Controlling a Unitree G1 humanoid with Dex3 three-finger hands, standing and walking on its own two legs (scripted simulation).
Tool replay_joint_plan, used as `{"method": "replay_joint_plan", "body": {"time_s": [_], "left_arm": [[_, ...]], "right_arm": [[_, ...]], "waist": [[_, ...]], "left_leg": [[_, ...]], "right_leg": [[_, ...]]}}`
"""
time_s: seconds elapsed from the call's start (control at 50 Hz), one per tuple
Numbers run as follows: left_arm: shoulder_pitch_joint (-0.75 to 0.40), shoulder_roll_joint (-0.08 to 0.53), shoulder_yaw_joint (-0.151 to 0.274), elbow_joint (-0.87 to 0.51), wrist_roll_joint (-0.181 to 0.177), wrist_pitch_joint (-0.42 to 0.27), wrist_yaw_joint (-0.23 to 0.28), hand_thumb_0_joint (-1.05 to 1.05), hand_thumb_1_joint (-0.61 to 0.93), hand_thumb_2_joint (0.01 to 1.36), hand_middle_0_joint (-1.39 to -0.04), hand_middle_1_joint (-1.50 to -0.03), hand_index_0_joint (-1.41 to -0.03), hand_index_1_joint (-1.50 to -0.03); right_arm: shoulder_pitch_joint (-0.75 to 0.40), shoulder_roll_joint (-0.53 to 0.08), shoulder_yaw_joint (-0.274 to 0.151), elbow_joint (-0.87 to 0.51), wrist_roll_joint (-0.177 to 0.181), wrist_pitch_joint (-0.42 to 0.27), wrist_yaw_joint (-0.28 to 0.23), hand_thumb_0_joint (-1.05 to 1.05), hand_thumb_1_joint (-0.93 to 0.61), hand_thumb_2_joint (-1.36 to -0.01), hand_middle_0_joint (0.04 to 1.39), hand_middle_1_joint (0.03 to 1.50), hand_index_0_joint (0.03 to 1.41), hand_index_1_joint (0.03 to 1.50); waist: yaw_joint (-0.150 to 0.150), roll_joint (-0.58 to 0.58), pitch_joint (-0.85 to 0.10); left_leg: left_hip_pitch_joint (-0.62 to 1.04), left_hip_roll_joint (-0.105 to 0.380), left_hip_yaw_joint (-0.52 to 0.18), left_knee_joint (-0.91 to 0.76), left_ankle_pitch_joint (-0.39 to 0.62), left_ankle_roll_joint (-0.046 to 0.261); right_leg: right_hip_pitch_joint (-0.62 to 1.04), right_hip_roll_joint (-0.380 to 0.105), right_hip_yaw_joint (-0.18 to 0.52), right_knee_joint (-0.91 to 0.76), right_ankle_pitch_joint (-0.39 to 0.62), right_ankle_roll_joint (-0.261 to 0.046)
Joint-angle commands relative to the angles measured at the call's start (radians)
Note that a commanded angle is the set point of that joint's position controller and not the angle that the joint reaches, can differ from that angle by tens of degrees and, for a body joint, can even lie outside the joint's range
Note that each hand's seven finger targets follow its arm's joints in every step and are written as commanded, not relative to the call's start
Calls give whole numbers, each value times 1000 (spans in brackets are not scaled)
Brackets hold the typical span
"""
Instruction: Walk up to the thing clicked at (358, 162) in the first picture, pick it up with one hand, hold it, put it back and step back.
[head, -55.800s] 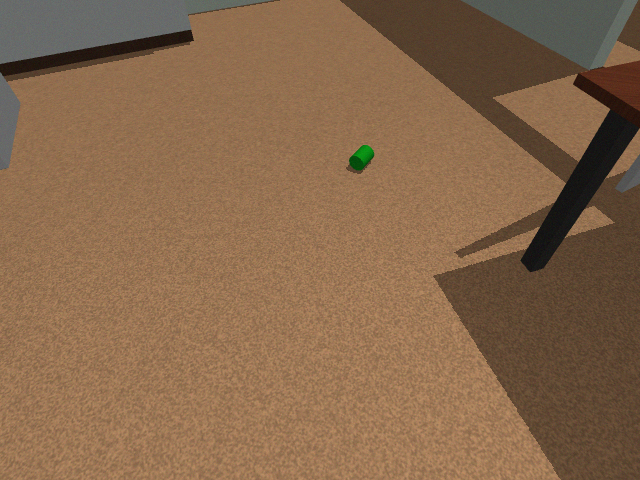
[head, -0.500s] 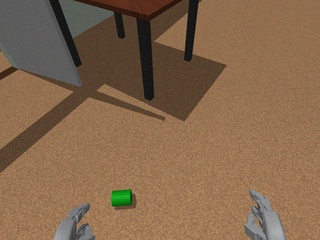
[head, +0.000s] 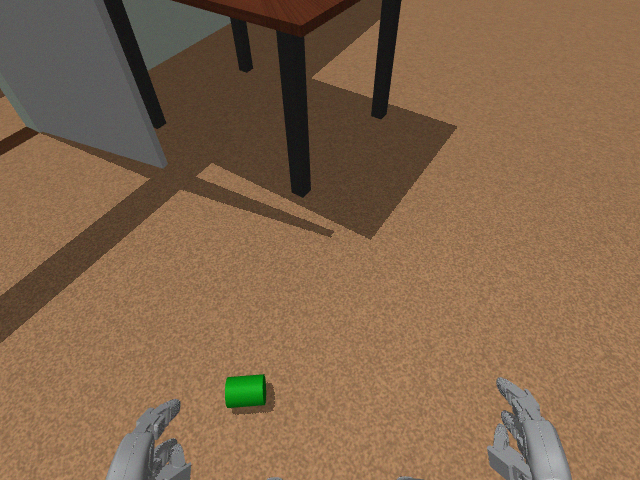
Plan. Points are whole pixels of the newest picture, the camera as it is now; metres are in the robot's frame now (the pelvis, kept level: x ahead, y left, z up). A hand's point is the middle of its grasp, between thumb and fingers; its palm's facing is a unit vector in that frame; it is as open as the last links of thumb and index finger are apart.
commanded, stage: stand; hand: left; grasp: from above
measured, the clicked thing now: (246, 390) +0.47 +0.23 -0.67
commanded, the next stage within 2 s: none
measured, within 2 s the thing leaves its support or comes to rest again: neither
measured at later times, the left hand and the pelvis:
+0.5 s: hand out of the picture +0.05 +0.24 -0.11, palm faces +0.05 -0.95 -0.32, open 7.4 cm; pelvis +0.00 +0.01 +0.05, yaw +1 degrees
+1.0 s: hand out of the picture +0.04 +0.24 -0.10, palm faces +0.05 -0.94 -0.34, open 7.4 cm; pelvis -0.01 +0.00 +0.06, yaw +2 degrees
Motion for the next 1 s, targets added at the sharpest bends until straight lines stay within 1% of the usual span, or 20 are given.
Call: {"method": "replay_joint_plan", "body": {"time_s": [0.0, 0.02, 0.06, 0.1, 0.12, 0.18, 0.22, 0.24, 0.28, 0.42, 0.52, 0.58, 0.6, 0.66, 0.72, 0.76, 0.82, 0.86, 0.92, 0.98], "left_arm": [[-197, 204, 93, 331, 111, -312, 31, 0, 900, 900, -200, -300, -200, -301], [-208, 205, 86, 360, 108, -330, 26, 0, 900, 900, -200, -300, -200, -301], [-237, 207, 76, 441, 97, -357, 19, 0, 900, 900, -200, -300, -200, -301], [-253, 199, 86, 521, 86, -363, 17, 0, 900, 900, -200, -300, -200, -301], [-264, 197, 86, 559, 81, -368, 19, 0, 900, 900, -200, -300, -200, -301], [-302, 198, 86, 665, 85, -389, 19, 0, 900, 900, -200, -300, -200, -301], [-313, 204, 86, 723, 87, -403, 17, 0, 900, 900, -200, -300, -200, -301], [-310, 197, 85, 748, 85, -406, 17, 0, 900, 900, -200, -300, -200, -301], [-299, 192, 81, 806, 80, -412, 16, 0, 900, 900, -200, -300, -200, -301], [-291, 216, 73, 958, 66, -424, 21, 0, 900, 900, -200, -300, -200, -301], [-302, 228, 66, 1041, 63, -423, 24, 0, 900, 900, -200, -300, -200, -301], [-313, 231, 61, 1077, 63, -420, 24, 0, 900, 900, -200, -300, -200, -301], [-320, 233, 60, 1088, 64, -420, 24, 0, 900, 900, -200, -300, -200, -301], [-326, 237, 58, 1117, 65, -420, 21, 0, 900, 900, -200, -300, -200, -301], [-329, 242, 57, 1134, 66, -423, 18, 0, 900, 900, -200, -300, -200, -301], [-336, 248, 57, 1143, 67, -424, 16, 0, 900, 900, -200, -300, -200, -301], [-337, 244, 53, 1157, 63, -424, 14, 0, 900, 900, -200, -300, -200, -301], [-351, 257, 55, 1160, 63, -429, 14, 0, 900, 900, -200, -300, -200, -301], [-359, 251, 51, 1166, 60, -432, 14, 0, 900, 900, -200, -300, -200, -301], [-368, 264, 53, 1174, 56, -430, 13, 0, 900, 900, -200, -300, -200, -301]], "right_arm": [[-106, -241, -93, 82, -97, 104, 79, 0, -900, -900, 200, 300, 200, 300], [-94, -242, -92, 79, -94, 116, 92, 0, -900, -900, 200, 300, 200, 300], [-102, -216, -89, 118, -46, 121, 125, 0, -900, -900, 200, 300, 200, 300], [-133, -220, -98, 137, -30, 130, 139, 0, -900, -900, 200, 300, 200, 300], [-138, -218, -102, 152, -28, 135, 142, 0, -900, -900, 200, 300, 200, 300], [-143, -218, -107, 198, -34, 156, 149, 0, -900, -900, 200, 300, 200, 300], [-130, -222, -109, 225, -36, 160, 148, 0, -900, -900, 200, 300, 200, 300], [-128, -230, -111, 239, -36, 163, 147, 0, -900, -900, 200, 300, 200, 300], [-143, -232, -111, 262, -33, 167, 145, 0, -900, -900, 200, 300, 200, 300], [-114, -247, -105, 365, -18, 180, 131, 0, -900, -900, 200, 300, 200, 300], [-124, -250, -101, 419, -8, 194, 128, 0, -900, -900, 200, 300, 200, 300], [-136, -254, -96, 443, -6, 199, 128, 0, -900, -900, 200, 300, 200, 300], [-136, -255, -95, 448, -7, 201, 128, 0, -900, -900, 200, 300, 200, 300], [-151, -252, -93, 466, -6, 205, 130, 0, -900, -900, 200, 300, 200, 300], [-153, -262, -94, 479, -5, 207, 134, 0, -900, -900, 200, 300, 200, 300], [-158, -258, -94, 485, -5, 206, 135, 0, -900, -900, 200, 300, 200, 300], [-167, -266, -93, 498, -4, 207, 135, 0, -900, -900, 200, 300, 200, 300], [-167, -260, -90, 501, -1, 205, 137, 0, -900, -900, 200, 300, 200, 300], [-168, -268, -87, 510, -2, 201, 137, 0, -900, -900, 200, 300, 200, 300], [-160, -266, -81, 522, -3, 204, 138, 0, -900, -900, 200, 300, 200, 300]], "waist": [[49, -118, -15], [38, -64, 16], [56, -15, -25], [66, -61, -17], [68, -59, -11], [61, -55, 32], [50, -40, 47], [54, -15, 57], [62, -6, 70], [49, -32, 84], [43, -44, 109], [43, -27, 136], [42, -36, 138], [45, -26, 185], [45, -22, 181], [42, -39, 173], [48, -10, 174], [43, -45, 150], [45, -35, 141], [44, -32, 159]], "left_leg": [[185, -3, 6, -247, 430, 85], [191, -4, -13, -270, 419, 83], [265, -3, -27, -314, 404, 86], [308, -6, -18, -323, 393, 77], [309, -4, -29, -335, 370, 75], [297, -2, -47, -401, 210, 82], [336, 7, -54, -428, 246, 82], [338, 17, -73, -462, 225, 82], [349, 30, -92, -492, 268, 80], [459, 40, -77, -539, 454, 61], [490, 47, -74, -592, 443, 55], [480, 49, -82, -648, 364, 50], [476, 49, -81, -653, 375, 50], [464, 47, -88, -688, 311, 41], [454, 48, -89, -706, 279, 40], [485, 49, -84, -703, 304, 38], [473, 53, -88, -716, 278, 37], [508, 56, -82, -707, 353, 37], [508, 58, -79, -703, 392, 35], [500, 57, -72, -715, 371, 33]], "right_leg": [[255, -74, 136, -212, 255, -97], [232, -54, 116, -221, 271, -89], [291, -66, 103, -209, 303, -68], [273, -69, 105, -249, 291, -61], [283, -72, 105, -269, 263, -57], [295, -80, 112, -342, 134, -51], [302, -79, 108, -359, 171, -50], [311, -70, 94, -363, 169, -46], [344, -67, 77, -378, 212, -43], [434, -95, 90, -472, 369, -47], [479, -102, 83, -541, 366, -36], [490, -95, 76, -576, 306, -27], [509, -100, 77, -583, 311, -29], [497, -95, 74, -608, 266, -25], [511, -96, 75, -629, 245, -23], [499, -101, 82, -643, 240, -25], [516, -102, 79, -647, 248, -22], [520, -109, 86, -657, 281, -26], [545, -113, 85, -663, 315, -24], [539, -113, 87, -667, 306, -25]]}}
